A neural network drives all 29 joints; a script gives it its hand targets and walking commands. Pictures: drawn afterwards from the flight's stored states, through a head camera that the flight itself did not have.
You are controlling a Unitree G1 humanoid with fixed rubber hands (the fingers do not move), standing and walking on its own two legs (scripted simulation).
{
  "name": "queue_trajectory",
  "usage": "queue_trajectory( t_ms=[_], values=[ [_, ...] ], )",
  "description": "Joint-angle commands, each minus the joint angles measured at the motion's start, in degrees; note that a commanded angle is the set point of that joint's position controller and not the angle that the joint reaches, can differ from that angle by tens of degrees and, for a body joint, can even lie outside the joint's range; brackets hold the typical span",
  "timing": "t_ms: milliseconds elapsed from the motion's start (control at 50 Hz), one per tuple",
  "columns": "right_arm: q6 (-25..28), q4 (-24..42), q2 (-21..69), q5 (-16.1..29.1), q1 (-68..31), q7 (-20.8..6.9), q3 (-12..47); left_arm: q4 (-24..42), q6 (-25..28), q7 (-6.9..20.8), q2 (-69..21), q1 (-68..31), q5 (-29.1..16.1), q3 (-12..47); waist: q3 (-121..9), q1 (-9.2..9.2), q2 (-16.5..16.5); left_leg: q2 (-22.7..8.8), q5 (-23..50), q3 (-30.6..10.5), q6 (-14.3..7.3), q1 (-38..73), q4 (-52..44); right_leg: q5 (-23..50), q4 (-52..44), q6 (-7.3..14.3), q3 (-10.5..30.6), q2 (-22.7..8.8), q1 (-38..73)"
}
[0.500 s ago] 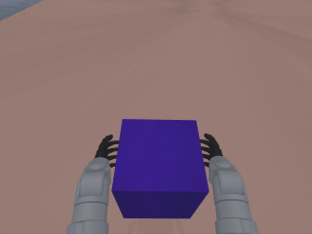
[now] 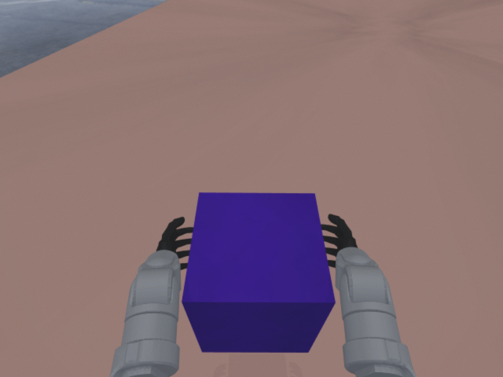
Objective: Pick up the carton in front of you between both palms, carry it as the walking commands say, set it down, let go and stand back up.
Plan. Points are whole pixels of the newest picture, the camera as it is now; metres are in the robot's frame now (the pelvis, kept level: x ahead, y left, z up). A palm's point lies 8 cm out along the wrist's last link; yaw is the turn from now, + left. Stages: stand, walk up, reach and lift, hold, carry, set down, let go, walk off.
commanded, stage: set down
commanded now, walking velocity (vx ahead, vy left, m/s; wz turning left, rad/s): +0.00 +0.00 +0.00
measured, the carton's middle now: (256, 276) +0.31 +0.00 -0.03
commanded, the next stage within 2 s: none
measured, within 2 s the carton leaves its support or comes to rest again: neither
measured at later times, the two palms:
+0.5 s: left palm (196, 264) +0.35 +0.12 -0.06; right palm (343, 273) +0.33 -0.17 -0.06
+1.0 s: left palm (216, 284) +0.40 +0.10 -0.23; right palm (336, 297) +0.36 -0.20 -0.22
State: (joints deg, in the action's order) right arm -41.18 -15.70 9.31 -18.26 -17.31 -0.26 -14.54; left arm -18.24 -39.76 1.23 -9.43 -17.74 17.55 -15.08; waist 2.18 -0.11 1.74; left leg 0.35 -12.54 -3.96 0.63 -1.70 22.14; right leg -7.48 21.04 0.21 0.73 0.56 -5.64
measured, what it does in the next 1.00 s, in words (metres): lowers itself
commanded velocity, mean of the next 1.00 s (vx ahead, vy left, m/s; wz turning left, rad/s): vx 0.00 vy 0.00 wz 0.00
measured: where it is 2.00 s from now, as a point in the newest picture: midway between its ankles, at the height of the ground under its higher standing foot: outside the picture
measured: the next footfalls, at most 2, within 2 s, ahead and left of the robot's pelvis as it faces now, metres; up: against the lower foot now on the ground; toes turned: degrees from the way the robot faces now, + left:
none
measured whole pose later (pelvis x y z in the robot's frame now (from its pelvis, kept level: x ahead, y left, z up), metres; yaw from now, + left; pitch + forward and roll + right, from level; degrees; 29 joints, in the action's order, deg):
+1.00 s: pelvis -0.04 +0.02 -0.15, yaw +1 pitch +39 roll +1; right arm -14.1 -30.7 6.0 -15.8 -40.6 -1.4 -30.7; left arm -37.2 -12.7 -3.8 -6.8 -43.2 13.6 -22.7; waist -11.2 -5.7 3.8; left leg 6.8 -27.1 -4.2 0.6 -86.0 74.1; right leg -20.9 71.3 -2.8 5.6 2.4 -89.6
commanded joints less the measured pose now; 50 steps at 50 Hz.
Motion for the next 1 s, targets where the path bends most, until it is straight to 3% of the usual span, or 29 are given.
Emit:
queue_trajectory(
  t_ms=[0,100,220,300,360,420,520,600,660,740,840,980],
  values=[
    [1.69,-0.66,54.59,14.96,-26.79,-15.18,29.85,-0.02,2.15,14.72,-52.65,-28.00,-13.87,27.58,-11.02,0.63,-2.71,4.16,-3.15,-0.37,-2.60,-11.10,-6.28,-3.96,-2.97,-0.54,3.14,2.97,12.13],
    [2.43,-6.38,55.87,13.70,-32.89,-14.87,25.59,-5.46,4.04,16.03,-50.41,-35.56,-11.05,23.14,-9.49,0.53,-3.84,4.52,-7.64,0.31,-3.63,-13.39,-4.13,-11.65,-3.32,-1.01,4.25,1.91,10.78],
    [5.51,-16.82,50.59,6.04,-39.57,-12.03,10.99,-16.60,8.01,14.86,-45.39,-43.19,-3.40,10.75,-5.04,-1.76,-2.59,4.86,-10.75,0.22,-3.65,-19.11,0.89,-16.10,-0.75,-0.62,4.98,1.75,6.35],
    [9.23,-18.98,42.18,-0.21,-38.03,-9.82,2.08,-20.79,11.41,12.14,-39.46,-41.22,2.36,2.70,-5.01,-3.18,-1.91,5.35,-8.26,0.14,-2.97,-23.77,4.04,-10.01,3.23,-0.61,3.51,2.75,2.00],
    [14.20,-18.82,37.04,-2.52,-34.68,-9.05,-0.02,-21.94,15.83,10.36,-35.28,-37.22,4.52,-0.06,-7.72,-3.28,-1.87,5.89,-3.80,0.12,-2.22,-28.63,6.87,0.01,7.60,-0.77,2.24,3.57,-2.55],
    [21.05,-17.92,36.69,-1.75,-34.16,-9.23,2.94,-21.81,22.13,9.41,-35.35,-35.67,3.22,2.57,-14.40,-2.92,-1.94,6.75,0.25,0.35,-1.66,-33.78,10.89,7.89,13.16,-1.08,1.96,4.21,-6.82],
    [31.05,-17.92,42.12,3.29,-38.86,-10.15,12.65,-19.81,31.84,7.87,-41.88,-39.97,-2.93,14.25,-32.51,-3.42,-0.26,8.10,8.04,0.39,-0.04,-39.74,19.11,16.20,23.79,-1.19,1.81,5.26,-14.41],
    [34.60,-15.81,45.41,6.67,-40.56,-10.89,20.07,-16.01,35.29,6.40,-47.18,-43.31,-7.64,24.99,-51.15,-5.20,0.49,8.47,15.74,0.51,1.60,-42.97,26.84,22.57,31.86,-1.44,0.84,5.79,-19.56],
    [34.43,-13.57,45.51,8.10,-40.91,-11.53,22.47,-13.63,34.97,5.46,-49.10,-44.09,-9.71,29.52,-59.22,-6.43,0.78,8.53,17.16,0.36,2.25,-45.19,30.98,20.97,35.88,-1.69,-0.04,6.30,-26.04],
    [31.79,-14.23,44.91,8.66,-42.42,-13.13,22.06,-14.36,32.14,5.66,-49.86,-45.14,-10.02,29.76,-59.11,-7.17,1.97,8.82,10.17,0.58,2.37,-51.06,34.45,12.26,39.39,-1.74,-1.22,6.75,-37.59],
    [27.83,-18.02,44.61,7.86,-45.89,-14.49,18.37,-18.17,28.56,6.70,-49.06,-48.91,-9.08,25.43,-54.01,-7.47,2.33,9.26,-0.92,1.57,1.82,-61.33,37.82,2.88,43.07,-1.57,-2.11,6.86,-47.30],
    [26.29,-22.23,44.41,7.29,-50.58,-13.65,13.93,-23.23,27.87,6.67,-46.01,-54.98,-8.25,20.19,-55.20,-7.80,1.71,10.25,-4.36,3.37,1.34,-73.26,45.12,1.69,49.16,-2.37,-2.09,6.97,-54.19]
  ],
)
